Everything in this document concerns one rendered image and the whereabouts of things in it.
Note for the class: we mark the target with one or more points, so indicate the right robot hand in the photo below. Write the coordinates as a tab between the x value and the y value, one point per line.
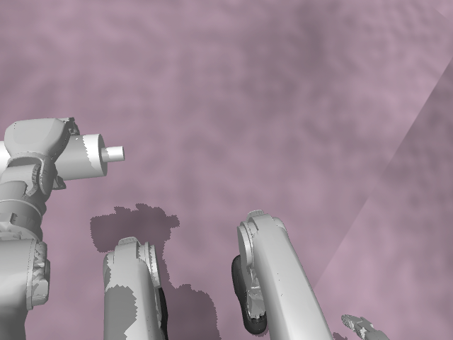
363	328

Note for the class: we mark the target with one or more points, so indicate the right robot foot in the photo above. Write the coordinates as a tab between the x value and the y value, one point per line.
254	326

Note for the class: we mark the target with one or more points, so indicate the left robot hand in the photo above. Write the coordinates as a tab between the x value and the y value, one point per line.
46	136

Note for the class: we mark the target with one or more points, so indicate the left robot arm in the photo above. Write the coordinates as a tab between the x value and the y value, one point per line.
25	186

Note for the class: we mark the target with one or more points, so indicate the bottle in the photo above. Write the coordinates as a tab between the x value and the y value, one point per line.
85	156

